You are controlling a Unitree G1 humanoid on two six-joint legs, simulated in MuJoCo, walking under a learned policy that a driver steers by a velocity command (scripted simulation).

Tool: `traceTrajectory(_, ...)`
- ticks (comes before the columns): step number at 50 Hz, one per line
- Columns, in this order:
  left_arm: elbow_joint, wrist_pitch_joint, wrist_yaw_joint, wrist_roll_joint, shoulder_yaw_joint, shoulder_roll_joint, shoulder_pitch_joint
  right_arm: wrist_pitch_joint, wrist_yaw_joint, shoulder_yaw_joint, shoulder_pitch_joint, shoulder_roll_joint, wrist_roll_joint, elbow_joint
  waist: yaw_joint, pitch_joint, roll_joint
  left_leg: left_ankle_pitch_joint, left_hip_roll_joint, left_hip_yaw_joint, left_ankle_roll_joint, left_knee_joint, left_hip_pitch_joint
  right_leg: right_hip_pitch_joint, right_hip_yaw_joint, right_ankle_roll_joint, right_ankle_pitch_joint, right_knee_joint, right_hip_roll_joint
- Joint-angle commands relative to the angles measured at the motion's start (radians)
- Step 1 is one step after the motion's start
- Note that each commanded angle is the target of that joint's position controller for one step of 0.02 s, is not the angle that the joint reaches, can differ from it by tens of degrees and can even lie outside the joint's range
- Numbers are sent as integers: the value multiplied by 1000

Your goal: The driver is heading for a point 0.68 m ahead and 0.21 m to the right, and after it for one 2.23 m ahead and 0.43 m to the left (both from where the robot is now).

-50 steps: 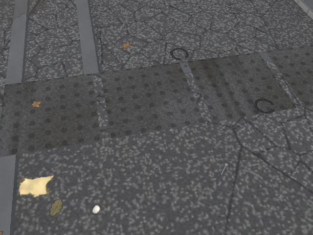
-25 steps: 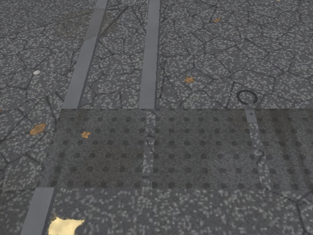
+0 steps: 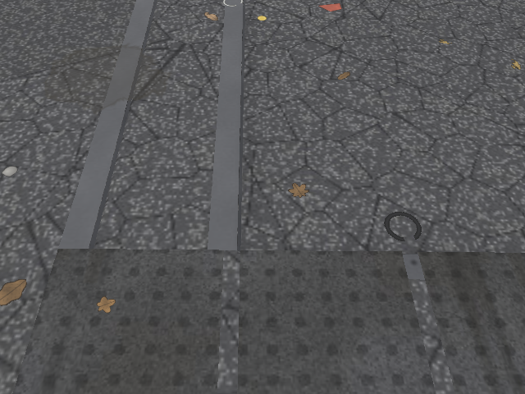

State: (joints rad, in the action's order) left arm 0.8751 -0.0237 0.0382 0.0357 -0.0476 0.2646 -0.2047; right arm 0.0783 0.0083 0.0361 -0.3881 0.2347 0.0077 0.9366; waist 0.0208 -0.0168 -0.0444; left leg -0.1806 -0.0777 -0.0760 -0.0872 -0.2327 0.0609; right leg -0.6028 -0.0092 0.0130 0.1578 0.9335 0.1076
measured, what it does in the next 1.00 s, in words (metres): walks ahead, turning right: right foot, then left foot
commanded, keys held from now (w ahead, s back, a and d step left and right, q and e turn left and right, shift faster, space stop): w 0.26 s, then w+e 0.70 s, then q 0.04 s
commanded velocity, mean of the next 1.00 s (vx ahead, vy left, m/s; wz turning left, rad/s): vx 0.50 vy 0.00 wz -0.30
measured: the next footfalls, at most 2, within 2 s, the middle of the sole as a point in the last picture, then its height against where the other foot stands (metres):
right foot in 0.26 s outside the picture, level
left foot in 0.78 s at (243, 360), level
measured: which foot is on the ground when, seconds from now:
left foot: down 0.00-0.26, up 0.28-0.76, down 0.78-1.00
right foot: up 0.00-0.24, down 0.26-0.78, up 0.80-1.00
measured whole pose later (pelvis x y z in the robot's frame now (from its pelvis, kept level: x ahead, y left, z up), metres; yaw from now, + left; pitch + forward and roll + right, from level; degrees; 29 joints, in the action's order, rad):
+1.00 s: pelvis +0.53 -0.04 +0.00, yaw -21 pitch +1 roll +0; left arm 0.84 0.00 0.04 0.03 -0.09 0.31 -0.23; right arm 0.09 -0.01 0.05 -0.28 0.24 0.02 0.87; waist 0.01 -0.03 -0.05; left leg -0.19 0.00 -0.13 -0.04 -0.33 0.16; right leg -0.55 0.03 0.05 0.27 1.09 0.03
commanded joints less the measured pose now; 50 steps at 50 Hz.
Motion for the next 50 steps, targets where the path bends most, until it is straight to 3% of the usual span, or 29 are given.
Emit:
traceTrajectory(1,-73,-7,3,-3,1,29,84,17,-1,22,-9,116,-2,-28,-7,-67,97,236,252,155,-120,136,21,-60,-21,-16,-106,-122,5)
traceTrajectory(6,-119,-13,-1,-9,11,28,223,15,-9,23,-91,127,6,26,31,-85,102,353,275,127,-109,103,-83,-26,-54,15,-150,-299,-33)
traceTrajectory(9,-131,-22,-6,-8,7,44,229,9,-19,26,-91,141,13,48,15,-86,106,494,306,123,-96,38,-162,15,-61,57,-65,-359,-57)
traceTrajectory(11,-95,-32,-18,-7,-6,63,109,6,-23,30,-62,157,17,54,-45,-22,115,759,295,97,-71,-121,-170,195,-87,94,10,-402,-115)
traceTrajectory(12,-40,-41,-27,0,-18,80,-51,2,-22,29,-47,155,14,55,-115,62,89,788,257,62,-51,-308,-125,392,-98,120,-23,-466,-140)
traceTrajectory(13,8,-50,-40,21,-39,145,-237,3,-20,18,-44,129,6,34,-178,180,29,547,211,31,-32,-573,58,663,51,167,27,-474,-1)
traceTrajectory(14,24,-46,-43,30,-71,266,-325,5,-8,-1,-159,27,-28,11,-139,314,-212,-99,20,-22,22,-978,426,951,555,315,105,-555,297)
traceTrajectory(15,22,-32,-32,-19,-63,216,-251,6,-11,24,-102,124,7,20,-123,290,-100,-308,22,120,8,-1075,538,898,693,318,106,-655,278)
traceTrajectory(16,4,-30,-29,-30,-51,170,-135,9,-9,30,-20,126,11,-8,-77,127,-54,-225,87,124,3,-1074,591,761,524,293,107,-657,240)
traceTrajectory(17,-2,-33,-24,-26,-35,106,-80,17,-4,24,34,109,12,-21,-61,55,5,-154,124,117,5,-1016,575,641,429,273,21,-688,195)
traceTrajectory(19,20,-42,-29,-30,-20,57,-58,-1,1,20,40,79,32,-25,-4,-5,-12,-109,166,112,30,-903,480,486,295,223,-103,-732,105)
traceTrajectory(23,47,-58,-34,-36,-33,102,-119,-32,11,16,104,58,38,-58,10,-15,-7,-60,169,79,90,-773,472,420,236,248,-162,-775,63)
traceTrajectory(26,56,-53,-34,-34,-37,105,-168,-36,10,12,258,63,31,-115,-27,-58,-8,47,175,71,125,-607,535,419,239,243,-112,-803,44)
traceTrajectory(33,59,-41,-40,-22,-47,119,-261,-25,8,2,456,71,12,-201,-97,-39,-27,142,124,79,131,-390,510,531,274,212,-259,-697,41)
traceTrajectory(36,34,-36,-49,-16,-60,149,-213,-10,4,11,395,105,9,-206,-51,-21,-41,53,102,94,103,-303,366,521,319,174,-303,-615,54)
traceTrajectory(37,24,-37,-49,-17,-64,160,-187,-3,-2,19,317,119,10,-186,-14,4,-36,25,83,84,88,-264,249,490,322,158,-340,-549,41)
traceTrajectory(38,18,-41,-44,-21,-63,151,-175,11,-12,32,188,148,18,-149,44,69,20,25,90,92,64,-199,69,443,285,135,-348,-388,-20)
traceTrajectory(39,-16,-49,-38,-33,-48,93,-170,24,-27,52,25,226,43,-137,104,211,145,-152,296,296,11,-153,-153,331,202,106,-179,-107,-101)
traceTrajectory(40,-52,-47,-37,-60,-33,6,-273,9,-31,75,-1,322,49,-137,50,311,388,-277,529,721,-92,-32,-368,28,85,73,386,145,-251)
traceTrajectory(41,-20,-29,-45,-32,-42,88,-269,-7,-29,63,66,239,40,-148,21,221,241,-414,516,769,-102,2,-264,-64,99,85,372,265,-165)
traceTrajectory(42,-18,-23,-37,-20,-49,103,-211,-9,-26,41,140,151,33,-169,8,97,120,-377,466,618,-81,8,-135,-63,106,87,272,274,-120)
traceTrajectory(43,-26,-21,-27,-19,-46,83,-171,-6,-23,30,179,110,31,-169,-7,41,89,-219,417,475,-63,21,-46,-36,98,77,202,245,-86)
traceTrajectory(44,-32,-13,-18,-9,-46,72,-150,-1,-24,24,174,92,28,-160,-14,18,124,-100,378,367,-45,33,-1,-15,89,67,174,217,-63)
traceTrajectory(46,-40,12,-2,1,-43,58,-142,15,-23,23,144,87,18,-137,-27,11,166,47,341,249,-32,47,38,10,71,46,139,210,-51)
traceTrajectory(48,-68,26,8,-1,-40,50,-91,32,-19,29,110,99,9,-122,-30,9,149,155,347,182,-45,62,24,-34,64,34,94,204,-43)
traceTrajectory(50,-84,25,9,3,-33,33,-44,41,-13,27,69,97,13,-97,-28,-12,122,421,342,127,-73,44,33,-47,74,18,64,131,-63)
Velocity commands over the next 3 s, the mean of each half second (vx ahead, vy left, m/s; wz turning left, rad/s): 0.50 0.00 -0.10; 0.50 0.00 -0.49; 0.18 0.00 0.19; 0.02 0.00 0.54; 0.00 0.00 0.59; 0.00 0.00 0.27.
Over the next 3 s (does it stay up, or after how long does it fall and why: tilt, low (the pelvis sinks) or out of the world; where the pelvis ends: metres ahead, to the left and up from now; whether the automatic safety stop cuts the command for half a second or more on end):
stays up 0.60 -0.07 -0.01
